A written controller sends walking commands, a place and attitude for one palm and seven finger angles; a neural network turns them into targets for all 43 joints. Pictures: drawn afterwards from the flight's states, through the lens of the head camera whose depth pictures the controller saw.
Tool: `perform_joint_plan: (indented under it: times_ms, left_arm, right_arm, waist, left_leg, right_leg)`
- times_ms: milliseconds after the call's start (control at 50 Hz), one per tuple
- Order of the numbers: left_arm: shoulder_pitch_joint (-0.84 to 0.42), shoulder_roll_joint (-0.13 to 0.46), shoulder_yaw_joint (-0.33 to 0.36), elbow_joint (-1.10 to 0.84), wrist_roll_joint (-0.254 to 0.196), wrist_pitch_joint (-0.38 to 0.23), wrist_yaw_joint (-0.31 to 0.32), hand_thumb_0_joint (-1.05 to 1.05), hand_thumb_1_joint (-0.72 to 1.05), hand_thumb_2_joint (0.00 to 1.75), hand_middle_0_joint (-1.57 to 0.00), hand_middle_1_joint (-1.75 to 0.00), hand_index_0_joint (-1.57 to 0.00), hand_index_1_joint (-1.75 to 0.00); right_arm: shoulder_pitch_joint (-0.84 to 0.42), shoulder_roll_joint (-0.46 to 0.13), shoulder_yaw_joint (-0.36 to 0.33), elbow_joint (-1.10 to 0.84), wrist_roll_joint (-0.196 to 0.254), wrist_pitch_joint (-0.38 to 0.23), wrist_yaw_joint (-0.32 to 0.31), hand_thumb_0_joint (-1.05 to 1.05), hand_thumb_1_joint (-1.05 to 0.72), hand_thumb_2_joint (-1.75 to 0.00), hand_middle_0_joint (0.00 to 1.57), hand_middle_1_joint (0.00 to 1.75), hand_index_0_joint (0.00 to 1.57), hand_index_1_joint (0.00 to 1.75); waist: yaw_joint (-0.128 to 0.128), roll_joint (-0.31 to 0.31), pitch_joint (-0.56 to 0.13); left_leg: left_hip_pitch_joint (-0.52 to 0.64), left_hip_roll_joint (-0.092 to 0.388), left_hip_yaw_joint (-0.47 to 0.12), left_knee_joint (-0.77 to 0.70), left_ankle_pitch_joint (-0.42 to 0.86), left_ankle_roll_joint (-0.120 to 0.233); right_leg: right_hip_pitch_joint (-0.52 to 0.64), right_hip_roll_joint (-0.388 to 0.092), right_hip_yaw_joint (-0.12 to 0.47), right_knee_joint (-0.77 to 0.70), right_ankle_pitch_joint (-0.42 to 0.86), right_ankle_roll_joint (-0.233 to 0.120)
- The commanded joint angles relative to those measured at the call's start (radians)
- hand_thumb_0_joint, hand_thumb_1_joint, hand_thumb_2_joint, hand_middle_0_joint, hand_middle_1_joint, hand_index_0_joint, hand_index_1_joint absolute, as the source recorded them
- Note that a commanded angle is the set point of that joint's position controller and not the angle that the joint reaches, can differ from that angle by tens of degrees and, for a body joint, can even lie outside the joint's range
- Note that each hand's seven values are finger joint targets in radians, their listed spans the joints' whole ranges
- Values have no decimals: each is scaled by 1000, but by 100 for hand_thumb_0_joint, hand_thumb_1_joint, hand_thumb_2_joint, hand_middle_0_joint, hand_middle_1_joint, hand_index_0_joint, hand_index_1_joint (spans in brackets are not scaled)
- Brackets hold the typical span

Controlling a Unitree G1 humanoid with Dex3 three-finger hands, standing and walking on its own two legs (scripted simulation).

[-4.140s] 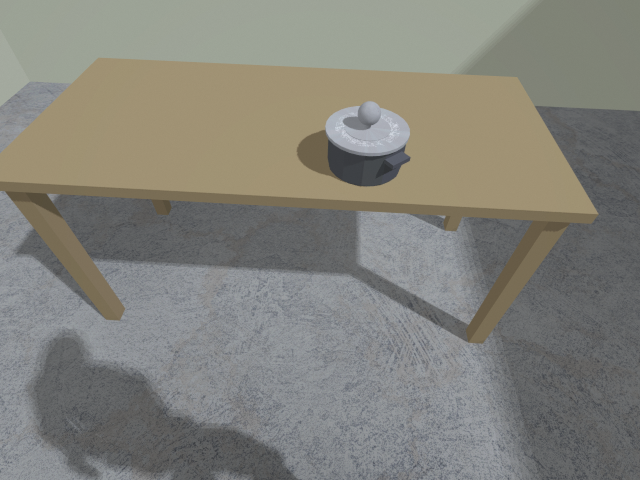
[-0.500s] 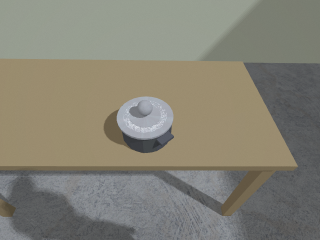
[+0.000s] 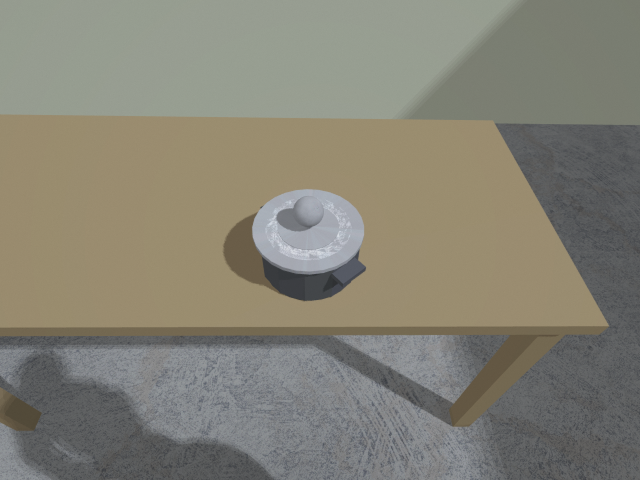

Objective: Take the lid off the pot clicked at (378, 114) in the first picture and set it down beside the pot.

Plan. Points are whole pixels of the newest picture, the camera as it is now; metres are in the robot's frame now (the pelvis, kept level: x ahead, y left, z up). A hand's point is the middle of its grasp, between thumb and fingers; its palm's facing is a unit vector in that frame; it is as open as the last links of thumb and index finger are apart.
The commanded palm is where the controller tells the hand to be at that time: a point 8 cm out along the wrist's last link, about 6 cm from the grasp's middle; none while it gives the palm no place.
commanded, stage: look again from close up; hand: left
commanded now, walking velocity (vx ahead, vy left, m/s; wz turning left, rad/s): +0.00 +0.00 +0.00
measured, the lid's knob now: (308, 211) +0.51 +0.05 +0.03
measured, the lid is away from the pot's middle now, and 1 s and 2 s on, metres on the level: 0.00 0.00 0.00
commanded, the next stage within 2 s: shuffle to correct the standing spot in 0.36 s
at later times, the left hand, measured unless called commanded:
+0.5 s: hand out of the picture -0.04 +0.16 -0.18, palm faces +0.02 -0.99 -0.17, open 7.4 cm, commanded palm none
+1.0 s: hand out of the picture -0.04 +0.10 -0.18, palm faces +0.06 -0.99 -0.14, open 7.4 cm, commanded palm none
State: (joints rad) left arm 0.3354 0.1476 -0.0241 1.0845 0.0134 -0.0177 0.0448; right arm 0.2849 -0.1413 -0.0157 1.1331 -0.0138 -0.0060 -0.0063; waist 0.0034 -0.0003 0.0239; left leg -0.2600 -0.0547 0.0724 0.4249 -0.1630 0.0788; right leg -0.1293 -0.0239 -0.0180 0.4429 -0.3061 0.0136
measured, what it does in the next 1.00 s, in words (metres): stands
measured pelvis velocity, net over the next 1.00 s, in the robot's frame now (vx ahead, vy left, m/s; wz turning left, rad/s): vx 0.02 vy -0.04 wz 0.02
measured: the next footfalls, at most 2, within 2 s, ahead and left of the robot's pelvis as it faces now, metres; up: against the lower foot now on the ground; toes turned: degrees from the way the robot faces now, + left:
right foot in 1.50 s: +0.09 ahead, -0.23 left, +0.00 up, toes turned -1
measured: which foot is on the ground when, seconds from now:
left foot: down 0.00-1.00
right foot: down 0.00-1.00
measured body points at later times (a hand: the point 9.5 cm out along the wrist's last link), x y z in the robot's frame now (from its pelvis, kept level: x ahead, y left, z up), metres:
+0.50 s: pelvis -0.01 +0.01 +0.00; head +0.01 +0.01 +0.45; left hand -0.04 +0.21 -0.16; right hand -0.02 -0.21 -0.16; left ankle +0.04 +0.07 -0.74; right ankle -0.04 -0.13 -0.74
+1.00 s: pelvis +0.02 -0.04 +0.00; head +0.04 -0.03 +0.45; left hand -0.04 +0.16 -0.16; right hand +0.00 -0.24 -0.17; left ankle +0.04 +0.07 -0.74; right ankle -0.04 -0.13 -0.74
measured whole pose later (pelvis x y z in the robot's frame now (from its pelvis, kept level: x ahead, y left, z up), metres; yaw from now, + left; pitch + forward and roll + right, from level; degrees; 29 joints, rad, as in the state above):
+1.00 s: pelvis +0.02 -0.04 +0.00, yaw +1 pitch +2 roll +0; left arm 0.42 0.09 -0.01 1.12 0.01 -0.01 0.04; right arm 0.30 -0.10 -0.04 1.15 -0.01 -0.01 -0.02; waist -0.01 -0.01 0.01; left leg -0.31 -0.01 0.03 0.52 -0.24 0.03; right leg -0.14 0.02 -0.05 0.47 -0.36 -0.04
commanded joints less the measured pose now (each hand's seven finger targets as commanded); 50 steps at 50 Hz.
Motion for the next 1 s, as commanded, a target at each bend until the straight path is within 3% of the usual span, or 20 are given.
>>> perform_joint_plan:
  times_ms: [0, 440, 500, 620, 640, 700, 840, 900, 980]
  left_arm:
    - [104, 85, 22, -19, 5, -13, 5, 0, 90, 90, -20, -30, -20, -30]
    - [142, 65, 23, 0, 8, -14, 3, 0, 90, 90, -20, -30, -20, -30]
    - [144, 45, 18, 4, 6, -12, 3, 0, 90, 90, -20, -30, -20, -30]
    - [182, 30, 20, 12, 11, -8, -1, 0, 90, 90, -20, -30, -20, -30]
    - [188, 32, 19, 13, 11, -10, -3, 0, 90, 90, -20, -30, -20, -30]
    - [191, 21, 18, 20, 10, -11, -2, 0, 90, 90, -20, -30, -20, -30]
    - [191, 28, 23, 21, 5, -13, -2, 0, 90, 90, -20, -30, -20, -30]
    - [190, 24, 28, 16, 5, -8, -1, 0, 90, 90, -20, -30, -20, -30]
    - [188, 32, 36, 6, 5, -1, -1, 0, 90, 90, -20, -30, -20, -30]
  right_arm:
    - [52, -91, -18, -29, 3, -18, -5, 0, -90, -90, 20, 30, 20, 30]
    - [83, -61, -19, -21, 5, -20, -7, 0, -90, -90, 20, 30, 20, 30]
    - [91, -59, -20, -11, 3, -19, -8, 0, -90, -90, 20, 30, 20, 30]
    - [89, -57, -32, -10, 2, -14, -9, 0, -90, -90, 20, 30, 20, 30]
    - [90, -51, -35, -14, 3, -15, -9, 0, -90, -90, 20, 30, 20, 30]
    - [99, -49, -36, -2, 1, -15, -12, 0, -90, -90, 20, 30, 20, 30]
    - [100, -37, -37, 5, 3, -20, -19, 0, -90, -90, 20, 30, 20, 30]
    - [97, -42, -39, 9, 4, -20, -25, 0, -90, -90, 20, 30, 20, 30]
    - [82, -45, -41, 6, 4, -17, -30, 0, -90, -90, 20, 30, 20, 30]
  waist:
    - [1, 7, 42]
    - [-2, 2, 54]
    - [-8, 4, 69]
    - [2, 58, 60]
    - [2, 26, 60]
    - [-7, 30, 62]
    - [-16, -18, 54]
    - [-19, 15, 41]
    - [-17, -6, 41]
  left_leg:
    - [48, 163, -205, -118, -95, -18]
    - [36, 164, -195, -112, -103, -16]
    - [11, 171, -230, -141, -200, -14]
    - [-49, 189, -294, -201, -348, 1]
    - [-47, 189, -292, -192, -330, 3]
    - [-28, 188, -283, -170, -300, 2]
    - [-8, 185, -215, -44, -68, 8]
    - [-3, 186, -188, 1, -2, 9]
    - [-30, 182, -161, 55, 47, 5]
  right_leg:
    - [-131, -80, 63, -81, 49, -60]
    - [-159, -81, 70, -77, 54, -64]
    - [-166, -63, 47, -68, -5, -50]
    - [-127, -45, -11, -42, -43, -40]
    - [-119, -45, -14, -52, -28, -43]
    - [-138, -50, -5, -56, -21, -50]
    - [-115, -62, 23, -67, 106, -68]
    - [-108, -61, 35, -54, 140, -73]
    - [-74, -60, 51, -53, 193, -77]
